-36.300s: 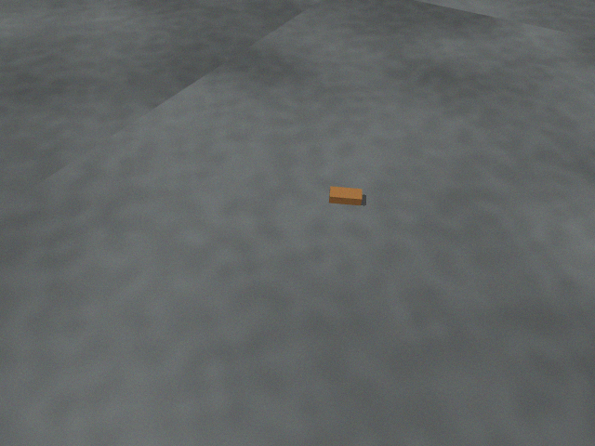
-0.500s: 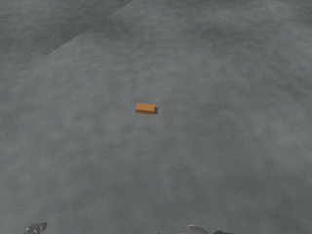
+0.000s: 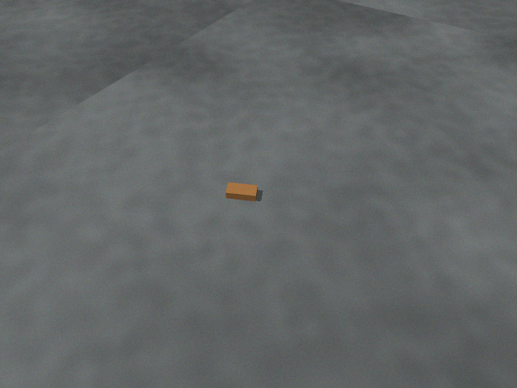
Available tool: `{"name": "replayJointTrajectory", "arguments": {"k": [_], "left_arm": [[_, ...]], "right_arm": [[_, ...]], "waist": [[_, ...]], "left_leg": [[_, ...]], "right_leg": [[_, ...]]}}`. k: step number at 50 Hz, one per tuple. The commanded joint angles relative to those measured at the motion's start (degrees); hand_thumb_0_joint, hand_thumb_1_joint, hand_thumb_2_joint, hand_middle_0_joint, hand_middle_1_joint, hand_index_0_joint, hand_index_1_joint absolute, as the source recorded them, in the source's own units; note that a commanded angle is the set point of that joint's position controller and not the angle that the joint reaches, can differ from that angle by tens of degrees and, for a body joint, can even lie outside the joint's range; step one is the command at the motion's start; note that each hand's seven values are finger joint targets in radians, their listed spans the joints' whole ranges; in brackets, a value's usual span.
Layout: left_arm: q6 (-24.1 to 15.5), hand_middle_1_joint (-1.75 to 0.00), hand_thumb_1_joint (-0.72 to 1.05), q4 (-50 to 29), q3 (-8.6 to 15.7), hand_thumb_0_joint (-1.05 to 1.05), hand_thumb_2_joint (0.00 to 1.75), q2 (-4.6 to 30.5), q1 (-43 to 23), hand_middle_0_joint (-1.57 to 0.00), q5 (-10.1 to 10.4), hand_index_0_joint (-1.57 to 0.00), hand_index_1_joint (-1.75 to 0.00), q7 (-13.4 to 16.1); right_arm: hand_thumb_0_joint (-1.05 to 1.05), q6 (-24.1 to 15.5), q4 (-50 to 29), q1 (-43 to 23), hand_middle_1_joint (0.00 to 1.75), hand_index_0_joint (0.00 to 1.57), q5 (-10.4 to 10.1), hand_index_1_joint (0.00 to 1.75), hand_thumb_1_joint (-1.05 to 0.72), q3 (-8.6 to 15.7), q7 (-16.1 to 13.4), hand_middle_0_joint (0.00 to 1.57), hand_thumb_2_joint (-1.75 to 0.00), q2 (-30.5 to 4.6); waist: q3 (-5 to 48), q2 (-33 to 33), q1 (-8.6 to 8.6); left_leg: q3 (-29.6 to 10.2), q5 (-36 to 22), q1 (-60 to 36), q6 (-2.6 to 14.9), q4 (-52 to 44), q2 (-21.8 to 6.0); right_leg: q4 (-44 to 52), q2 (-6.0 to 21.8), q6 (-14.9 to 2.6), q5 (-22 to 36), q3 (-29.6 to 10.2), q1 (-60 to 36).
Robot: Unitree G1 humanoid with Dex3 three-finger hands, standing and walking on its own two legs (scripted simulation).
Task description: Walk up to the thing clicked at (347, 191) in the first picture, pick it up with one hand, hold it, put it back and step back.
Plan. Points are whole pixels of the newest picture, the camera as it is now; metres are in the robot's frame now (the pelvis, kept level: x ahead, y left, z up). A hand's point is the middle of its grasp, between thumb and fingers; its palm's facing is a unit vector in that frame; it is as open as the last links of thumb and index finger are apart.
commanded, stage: step back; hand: left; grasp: from above
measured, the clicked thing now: (241, 191) +1.08 +0.13 -0.74
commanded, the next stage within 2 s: stand in 0.40 s
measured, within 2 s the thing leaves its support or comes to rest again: neither
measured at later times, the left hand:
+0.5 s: hand (117, 369) +0.17 +0.25 -0.13, palm faces -0.04 -0.93 -0.36, open 7.4 cm
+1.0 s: hand out of the picture +0.09 +0.25 -0.13, palm faces -0.05 -0.94 -0.34, open 7.4 cm
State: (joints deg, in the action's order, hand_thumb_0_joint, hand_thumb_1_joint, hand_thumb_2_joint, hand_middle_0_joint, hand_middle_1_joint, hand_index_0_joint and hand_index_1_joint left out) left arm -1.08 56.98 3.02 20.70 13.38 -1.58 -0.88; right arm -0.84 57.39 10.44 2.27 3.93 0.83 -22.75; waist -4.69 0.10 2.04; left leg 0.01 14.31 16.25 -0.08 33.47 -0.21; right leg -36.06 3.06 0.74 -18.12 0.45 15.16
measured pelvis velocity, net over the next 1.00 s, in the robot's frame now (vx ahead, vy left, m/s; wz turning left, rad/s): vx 0.02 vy -0.01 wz -0.03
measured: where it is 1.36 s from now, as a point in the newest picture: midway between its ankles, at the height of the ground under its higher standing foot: outside the picture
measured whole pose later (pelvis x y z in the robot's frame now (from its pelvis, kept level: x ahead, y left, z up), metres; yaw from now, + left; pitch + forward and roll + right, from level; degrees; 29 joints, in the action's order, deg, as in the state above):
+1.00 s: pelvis +0.02 -0.01 +0.02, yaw -2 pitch -3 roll +0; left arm -0.8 66.6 0.6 20.0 5.9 -0.5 -0.7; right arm -0.6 66.3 5.1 0.9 0.4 0.7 -20.0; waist -3.9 0.5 -0.2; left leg 1.5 8.5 7.2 -1.2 18.5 -2.0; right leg -18.4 0.4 0.5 -9.5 0.0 6.2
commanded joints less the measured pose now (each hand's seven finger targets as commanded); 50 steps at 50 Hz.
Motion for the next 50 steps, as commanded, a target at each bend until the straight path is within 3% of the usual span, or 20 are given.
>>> {"name": "replayJointTrajectory", "arguments": {"k": [1,2,3,5,7,8,9,10,11,12,14,16,18,19,20,25,28,32,37,50], "left_arm": [[-0.11,-0.30,0.90,-3.68,2.36,0.00,0.90,12.78,-4.02,-0.20,1.12,-0.20,-0.30,1.21],[-0.17,-0.30,0.90,-3.48,2.25,0.00,0.90,12.80,-3.41,-0.20,1.05,-0.20,-0.30,1.13],[-0.23,-0.30,0.90,-3.02,2.10,0.00,0.90,11.76,-2.90,-0.20,1.22,-0.20,-0.30,1.09],[-0.60,-0.30,0.90,-1.40,2.14,0.00,0.90,11.69,-1.54,-0.20,1.47,-0.20,-0.30,1.13],[-1.19,-0.30,0.90,0.39,2.00,0.00,0.90,10.47,0.34,-0.20,1.13,-0.20,-0.30,1.29],[-1.44,-0.30,0.90,0.78,2.23,0.00,0.90,11.03,-0.50,-0.20,0.62,-0.20,-0.30,1.57],[-1.79,-0.30,0.90,0.41,2.58,0.00,0.90,12.75,-1.42,-0.20,0.30,-0.20,-0.30,1.86],[-2.01,-0.30,0.90,-0.04,2.60,0.00,0.90,15.06,-3.60,-0.20,0.46,-0.20,-0.30,1.78],[-1.97,-0.30,0.90,-0.68,2.56,0.00,0.90,15.81,-6.14,-0.20,0.60,-0.20,-0.30,1.62],[-2.05,-0.30,0.90,-1.10,2.03,0.00,0.90,14.86,-7.25,-0.20,0.78,-0.20,-0.30,1.64],[-1.86,-0.30,0.90,-0.56,1.58,0.00,0.90,13.10,-7.84,-0.20,1.16,-0.20,-0.30,1.84],[-1.75,-0.30,0.90,-0.12,1.47,0.00,0.90,12.86,-7.74,-0.20,1.08,-0.20,-0.30,1.91],[-1.55,-0.30,0.90,0.07,1.64,0.00,0.90,12.94,-8.41,-0.20,1.12,-0.20,-0.30,2.00],[-1.46,-0.30,0.90,0.13,1.61,0.00,0.90,12.84,-8.44,-0.20,1.22,-0.20,-0.30,2.04],[-1.31,-0.30,0.90,1.22,0.35,0.00,0.90,11.29,-9.49,-0.20,1.87,-0.20,-0.30,1.83],[-1.08,-0.30,0.90,2.35,-0.02,0.00,0.90,11.33,-11.30,-0.20,1.51,-0.20,-0.30,1.75],[-1.06,-0.30,0.90,3.08,-0.04,0.00,0.90,11.45,-12.43,-0.20,1.53,-0.20,-0.30,1.56],[-1.15,-0.30,0.90,3.68,-0.16,0.00,0.90,11.11,-13.19,-0.20,1.40,-0.20,-0.30,1.32],[-1.08,-0.30,0.90,4.73,-0.33,0.00,0.90,11.06,-13.39,-0.20,1.15,-0.20,-0.30,1.12],[-1.07,-0.30,0.90,5.65,-0.56,0.00,0.90,11.59,-11.91,-0.20,1.08,-0.20,-0.30,0.93]], "right_arm": [[0.00,-1.95,-4.41,-2.69,0.30,0.20,-0.03,0.30,-0.90,3.21,-1.03,0.20,-0.90,-15.54],[0.00,-2.04,-4.61,-4.78,0.30,0.20,0.07,0.30,-0.90,2.82,-1.09,0.20,-0.90,-13.95],[0.00,-2.30,-4.58,-5.14,0.30,0.20,0.18,0.30,-0.90,2.17,-1.23,0.20,-0.90,-12.71],[0.00,-2.33,-4.18,-6.26,0.30,0.20,0.19,0.30,-0.90,2.13,-1.31,0.20,-0.90,-12.81],[0.00,-1.59,-4.27,-8.80,0.30,0.20,-0.37,0.30,-0.90,1.76,-1.14,0.20,-0.90,-12.04],[0.00,-1.20,-3.93,-8.02,0.30,0.20,-1.05,0.30,-0.90,1.37,-1.12,0.20,-0.90,-10.67],[0.00,-1.11,-3.89,-7.60,0.30,0.20,-1.55,0.30,-0.90,0.82,-1.22,0.20,-0.90,-8.98],[0.00,-1.03,-3.63,-7.01,0.30,0.20,-2.16,0.30,-0.90,0.63,-1.27,0.20,-0.90,-8.07],[0.00,-0.93,-2.57,-5.45,0.30,0.20,-1.99,0.30,-0.90,0.64,-1.41,0.20,-0.90,-7.86],[0.00,-1.05,-1.71,-5.74,0.30,0.20,-1.66,0.30,-0.90,0.79,-1.47,0.20,-0.90,-8.54],[0.00,-1.39,-0.85,-7.24,0.30,0.20,-1.60,0.30,-0.90,0.79,-1.43,0.20,-0.90,-9.03],[0.00,-1.42,-0.24,-7.27,0.30,0.20,-1.79,0.30,-0.90,0.53,-1.42,0.20,-0.90,-8.81],[0.00,-1.31,0.48,-6.98,0.30,0.20,-1.92,0.30,-0.90,0.62,-1.63,0.20,-0.90,-8.84],[0.00,-1.23,0.61,-7.41,0.30,0.20,-1.94,0.30,-0.90,0.51,-1.65,0.20,-0.90,-8.55],[0.00,-1.33,1.12,-7.24,0.30,0.20,-2.14,0.30,-0.90,-0.20,-1.53,0.20,-0.90,-8.91],[0.00,-1.35,2.42,-8.82,0.30,0.20,-2.05,0.30,-0.90,-0.66,-1.36,0.20,-0.90,-8.88],[0.00,-1.37,2.88,-9.62,0.30,0.20,-2.00,0.30,-0.90,-0.90,-1.20,0.20,-0.90,-8.63],[0.00,-1.57,3.29,-10.71,0.30,0.20,-1.91,0.30,-0.90,-1.07,-1.10,0.20,-0.90,-8.57],[0.00,-1.39,3.89,-10.84,0.30,0.20,-1.87,0.30,-0.90,-1.21,-0.90,0.20,-0.90,-8.80],[0.00,-1.11,5.29,-7.92,0.30,0.20,-1.51,0.30,-0.90,-1.26,-0.65,0.20,-0.90,-9.22]], "waist": [[3.59,6.23,-2.85],[2.46,3.88,-1.51],[2.13,5.29,-1.20],[2.07,9.80,-0.78],[4.58,10.21,0.49],[5.14,7.71,0.45],[6.60,4.12,0.03],[7.43,-1.35,-1.43],[7.29,-3.17,-2.68],[7.75,-1.96,-2.94],[8.49,-0.77,-2.06],[9.83,-2.15,-1.62],[10.91,-2.44,-1.81],[10.74,-2.03,-1.62],[9.22,-1.08,-2.27],[8.92,-0.90,-2.01],[8.01,-0.11,-2.02],[8.46,0.63,-1.85],[5.41,0.69,-2.04],[4.66,0.29,-2.72]], "left_leg": [[-26.35,20.76,0.00,11.87,-20.04,-19.70],[-22.94,17.75,-0.48,11.89,-18.69,-18.26],[-19.46,10.39,-2.88,10.89,-16.87,-16.63],[-14.08,1.43,-1.14,8.80,-14.42,-14.62],[-8.99,-7.87,-1.87,6.95,-9.45,-12.33],[-7.65,-10.77,-0.16,4.85,-7.36,-11.02],[-5.50,-11.92,1.72,2.99,-4.52,-9.36],[-2.87,-6.32,0.37,1.29,-3.31,-5.48],[-1.81,-2.48,-3.20,0.56,-3.22,-4.58],[-1.82,-5.17,-5.51,0.83,-4.58,-5.19],[-2.11,-15.21,-7.48,1.85,-6.08,-6.63],[-1.53,-20.40,-8.52,2.70,-5.59,-7.28],[-0.83,-22.30,-8.81,2.28,-5.46,-7.08],[-0.68,-22.24,-9.15,2.09,-5.91,-7.08],[-3.63,-23.41,-9.70,2.13,-9.53,-7.56],[-3.56,-24.06,-11.72,1.68,-12.14,-7.92],[-3.40,-19.41,-11.27,1.11,-14.45,-7.64],[-3.22,-18.34,-12.28,0.76,-15.89,-7.94],[-3.75,-8.16,-10.20,0.57,-18.58,-7.59],[-4.55,-2.32,-8.92,0.77,-19.32,-7.66]], "right_leg": [[-10.35,-1.42,-1.80,-13.32,-4.49,6.39],[-10.90,-1.20,-2.17,-12.35,-5.18,6.51],[-10.08,-1.09,-2.31,-11.31,-6.05,7.98],[-4.53,-0.52,-2.17,-8.55,-3.54,3.99],[9.09,-1.67,-1.89,1.01,-0.59,-3.38],[11.89,-1.73,-2.17,6.98,-2.06,-7.81],[12.34,0.52,-2.83,13.36,-6.03,-11.47],[12.03,4.46,-4.70,15.48,-11.68,-8.97],[11.57,7.27,-6.38,15.59,-14.10,-5.80],[10.98,7.17,-6.06,19.34,-12.58,-5.27],[9.26,4.31,-4.02,25.30,-7.81,-6.30],[9.09,3.84,-3.33,27.69,-6.86,-8.19],[8.39,3.87,-3.45,29.71,-6.45,-10.07],[8.49,3.94,-3.44,29.54,-6.53,-9.69],[10.49,3.84,-2.70,28.66,-6.06,-9.06],[14.10,3.92,-1.72,27.15,-5.38,-11.48],[16.48,4.09,-1.49,22.98,-5.66,-11.97],[18.08,4.33,-1.56,21.92,-5.73,-12.23],[20.99,3.97,-1.23,12.40,-5.68,-9.73],[22.14,3.97,-1.49,7.18,-6.25,-7.09]]}}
